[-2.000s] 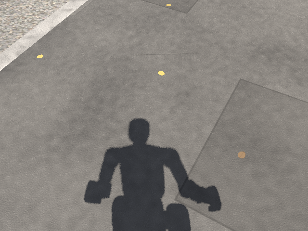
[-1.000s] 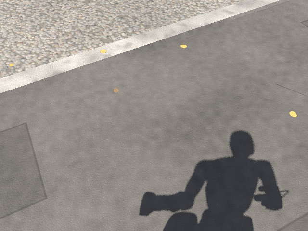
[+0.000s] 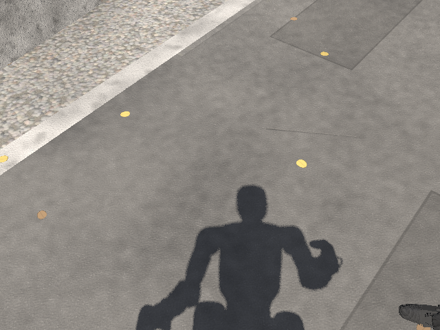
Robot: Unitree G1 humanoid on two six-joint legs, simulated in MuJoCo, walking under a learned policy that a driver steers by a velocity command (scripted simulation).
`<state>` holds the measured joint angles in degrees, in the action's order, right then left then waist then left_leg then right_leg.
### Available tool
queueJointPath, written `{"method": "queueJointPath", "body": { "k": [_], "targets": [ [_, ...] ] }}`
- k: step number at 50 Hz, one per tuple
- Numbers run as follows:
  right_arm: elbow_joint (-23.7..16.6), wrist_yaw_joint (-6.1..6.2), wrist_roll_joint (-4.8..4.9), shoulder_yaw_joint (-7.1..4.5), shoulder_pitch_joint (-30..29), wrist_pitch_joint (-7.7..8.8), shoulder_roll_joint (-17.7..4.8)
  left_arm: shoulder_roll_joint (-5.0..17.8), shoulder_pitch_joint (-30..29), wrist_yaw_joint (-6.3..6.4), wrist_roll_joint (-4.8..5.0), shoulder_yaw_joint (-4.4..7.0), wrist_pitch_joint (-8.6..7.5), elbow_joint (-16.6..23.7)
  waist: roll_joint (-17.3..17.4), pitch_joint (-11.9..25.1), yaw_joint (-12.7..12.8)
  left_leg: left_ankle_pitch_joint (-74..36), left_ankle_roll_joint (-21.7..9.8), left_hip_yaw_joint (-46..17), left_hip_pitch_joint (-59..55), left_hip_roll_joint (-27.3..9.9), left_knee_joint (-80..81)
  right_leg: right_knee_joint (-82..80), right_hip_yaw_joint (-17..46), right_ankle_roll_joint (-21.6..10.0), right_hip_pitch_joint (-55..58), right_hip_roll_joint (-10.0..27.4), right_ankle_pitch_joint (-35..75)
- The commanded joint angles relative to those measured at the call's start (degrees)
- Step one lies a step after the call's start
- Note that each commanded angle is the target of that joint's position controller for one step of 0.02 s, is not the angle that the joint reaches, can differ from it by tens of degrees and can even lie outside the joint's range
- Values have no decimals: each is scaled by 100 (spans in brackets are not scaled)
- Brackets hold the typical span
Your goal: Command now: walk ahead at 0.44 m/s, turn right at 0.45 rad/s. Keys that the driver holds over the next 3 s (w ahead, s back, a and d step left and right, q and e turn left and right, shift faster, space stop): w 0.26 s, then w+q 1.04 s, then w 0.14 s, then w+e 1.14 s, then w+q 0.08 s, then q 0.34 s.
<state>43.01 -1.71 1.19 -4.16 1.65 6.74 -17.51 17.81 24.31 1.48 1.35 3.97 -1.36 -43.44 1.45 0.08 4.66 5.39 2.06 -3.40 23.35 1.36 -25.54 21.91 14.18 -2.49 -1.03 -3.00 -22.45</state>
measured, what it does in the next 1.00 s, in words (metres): walks ahead, turning left: left foot, then right foot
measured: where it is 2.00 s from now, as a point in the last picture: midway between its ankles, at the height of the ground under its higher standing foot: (201, 184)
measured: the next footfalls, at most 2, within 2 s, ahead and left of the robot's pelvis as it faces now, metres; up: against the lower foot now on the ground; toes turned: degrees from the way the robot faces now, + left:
left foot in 0.02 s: +0.13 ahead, +0.13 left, +0.00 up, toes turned -5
right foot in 0.48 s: +0.42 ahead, -0.15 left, +0.00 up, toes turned +0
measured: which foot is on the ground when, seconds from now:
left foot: up 0.00-0.00, down 0.02-0.48, up 0.50-0.96, down 0.98-1.00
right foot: down 0.00-0.02, up 0.04-0.46, down 0.48-1.00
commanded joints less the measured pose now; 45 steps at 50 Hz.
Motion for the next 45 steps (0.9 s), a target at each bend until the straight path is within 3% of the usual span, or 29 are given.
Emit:
{"method": "queueJointPath", "body": {
  "k": [1, 2, 3, 4, 5, 6, 8, 12, 15, 17, 20, 22, 23, 24, 25, 26, 27, 28, 29, 30, 32, 36, 40, 45],
  "targets": [
    [-94, 74, -92, -340, 1134, 169, -1045, 409, -309, -8, -105, 43, -61, 417, -764, 746, -956, 208, -574, -452, -2374, -658, 174, 1382, 553, -413, -1145, 732, 1844],
    [43, 86, -221, -444, 1925, 122, -1567, 27, 23, 13, -72, -71, -112, 603, 787, 1484, -925, 1390, -1321, -2670, -4081, -1850, 506, 3346, -214, 44, -2795, -109, 332],
    [216, -9, -128, -410, 2028, 99, -1388, 277, 304, 40, 95, -50, -173, 630, 1631, 1332, -798, 2623, -1735, -4320, -4172, -2394, 1160, 4441, -264, 135, -3919, -128, -1137],
    [145, -12, -44, -270, 1684, 84, -885, 719, 7, 25, 162, 54, -195, 529, 945, 521, -819, 2990, -1612, -3737, -3558, -2248, 1237, 4874, -166, 105, -4313, 206, -696],
    [94, 9, -56, -203, 1448, 40, -654, 771, -410, 4, 108, 63, -204, 543, 592, 67, -819, 2406, -1445, -2829, -3005, -1958, 1221, 4872, -367, 73, -4298, 418, -261],
    [104, 26, -101, -150, 1301, 3, -529, 680, -688, -20, 27, 52, -237, 599, 376, -160, -763, 1782, -1394, -2311, -2562, -1730, 1322, 4669, -471, 58, -4236, 544, 61],
    [131, 69, -168, -66, 1209, -8, -384, 531, -850, -103, -27, 40, -263, 652, 444, -210, -604, 837, -1342, -1636, -2074, -1458, 1511, 4221, -600, 60, -3891, 773, 432],
    [268, 113, -43, -100, 1357, 8, -660, 189, -1289, -179, -120, -111, -278, 878, 357, -315, -606, -261, -1533, -966, -1787, -1410, 1822, 3161, -1030, 269, -3939, 910, 906],
    [351, 129, 30, -95, 1549, -56, -774, 35, -1942, -244, -124, -202, -372, 1087, 279, -393, -797, -756, -1378, -482, -1540, -1134, 1809, 1881, -1294, 322, -3447, 776, 1832],
    [437, 140, 63, -98, 1842, -112, -862, 65, -2282, -297, -78, -198, -417, 1189, 276, -395, -901, -856, -1315, -482, -1490, -1153, 1735, 1343, -1385, 359, -3017, 576, 2250],
    [511, 174, 95, -117, 2027, -205, -962, 302, -2376, -344, -39, -99, -459, 1271, 338, -352, -752, -999, -1141, -734, -1889, -1410, 1430, 855, -1216, 235, -2663, 480, 2228],
    [504, 192, 75, -126, 1974, -261, -1025, 529, -1884, -318, -45, 28, -474, 1158, 368, -53, -358, -1898, -961, -667, -1961, -1351, 730, 589, -1309, 44, -1757, 346, 1995],
    [481, 189, 25, -83, 1994, -269, -934, 738, -1177, -267, -66, 156, -462, 962, 307, 421, 11, -2273, -812, -490, -1696, -1068, -172, 532, -1381, -104, -658, 324, 1971],
    [305, 180, -100, 47, 1930, -259, -608, 1093, -208, -194, -167, 272, -431, 837, -58, 1253, 444, -1141, -593, -301, -738, -731, -1755, 774, -593, -432, 933, 1208, 1862],
    [189, 192, -51, 251, 2760, -193, 131, 1545, 130, -199, -268, 348, -363, 751, -1747, 2206, 79, 2314, -253, 74, 1082, 76, -3795, 252, 1943, -1202, 2532, 2757, 739],
    [282, 185, 105, 132, 2670, -155, -420, 1021, 138, -222, -226, 229, -351, 742, -1581, 2135, 203, 2745, -256, -490, 1593, -92, -4603, -319, 2737, -1250, 2211, 2712, 1],
    [152, 179, 206, 19, 2169, -166, -737, 721, -229, -212, -165, 133, -354, 716, -1221, 1193, 163, 2300, -279, -404, 1995, -345, -4834, -382, 1783, -1043, 1566, 2529, 64],
    [88, 193, 161, 24, 1852, -181, -698, 573, -567, -216, -156, 84, -367, 704, -893, 715, 39, 1842, -275, -266, 1903, -580, -4703, -495, 1044, -938, 869, 2278, 612],
    [56, 197, 78, 5, 1689, -209, -642, 436, -842, -232, -187, 55, -383, 664, -769, 403, -121, 1551, -266, -242, 1729, -723, -4463, -677, 547, -887, 274, 2078, 1079],
    [73, 189, 67, -15, 1727, -285, -554, 317, -1038, -239, -224, 29, -425, 641, -826, 221, -297, 1341, -257, -275, 1429, -856, -4292, -897, 86, -838, -172, 1907, 1416],
    [44, 171, 81, 22, 1767, -434, -297, 294, -1222, -241, -206, 65, -522, 542, -756, 61, -467, 1169, -207, -224, 1170, -920, -4120, -1226, -409, -912, -610, 1885, 1834],
    [-232, 130, 2, 47, 1278, -533, -191, 507, -1239, -185, -192, 168, -588, 326, -485, -268, -498, 314, -109, -261, 1520, -966, -3183, -1541, -1230, -939, -647, 1886, 2293],
    [-464, -44, 1, 114, 559, -462, -117, 746, -1092, -121, -156, 243, -515, 189, -334, -437, -251, -685, -191, 131, 1253, -835, -1845, -1580, -2002, -771, -500, 1765, 2434],
    [-861, -167, -1, 78, -100, -487, -278, 994, -740, -114, 5, 346, -332, -43, -336, -597, -117, -133, -511, 474, 1366, -661, -1139, -1143, -2345, -570, 413, 2007, 3000]
  ]
}}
